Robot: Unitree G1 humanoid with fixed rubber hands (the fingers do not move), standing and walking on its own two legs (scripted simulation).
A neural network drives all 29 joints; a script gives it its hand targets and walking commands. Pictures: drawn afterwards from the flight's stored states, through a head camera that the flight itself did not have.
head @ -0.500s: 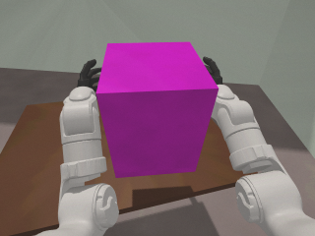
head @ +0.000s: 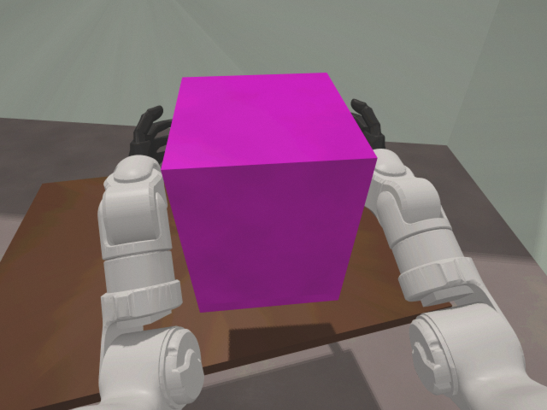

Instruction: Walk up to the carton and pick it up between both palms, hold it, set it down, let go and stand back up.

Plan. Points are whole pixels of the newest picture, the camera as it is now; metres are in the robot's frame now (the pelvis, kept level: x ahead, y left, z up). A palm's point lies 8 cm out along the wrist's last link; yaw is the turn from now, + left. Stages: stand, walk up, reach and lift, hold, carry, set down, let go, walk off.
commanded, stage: hold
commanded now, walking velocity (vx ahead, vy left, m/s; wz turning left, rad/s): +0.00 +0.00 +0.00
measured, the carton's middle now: (263, 192) +0.36 +0.01 +0.22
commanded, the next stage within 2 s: none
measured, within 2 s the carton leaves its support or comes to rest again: neither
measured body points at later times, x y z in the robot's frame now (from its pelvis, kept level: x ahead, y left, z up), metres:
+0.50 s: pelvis +0.00 +0.00 +0.00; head -0.07 +0.03 +0.44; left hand +0.37 +0.16 +0.27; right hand +0.38 -0.14 +0.27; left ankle +0.01 +0.10 -0.75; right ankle +0.02 -0.10 -0.75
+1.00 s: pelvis +0.00 +0.00 +0.00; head -0.08 +0.02 +0.44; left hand +0.37 +0.16 +0.28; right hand +0.38 -0.14 +0.27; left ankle +0.01 +0.10 -0.75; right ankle +0.02 -0.10 -0.75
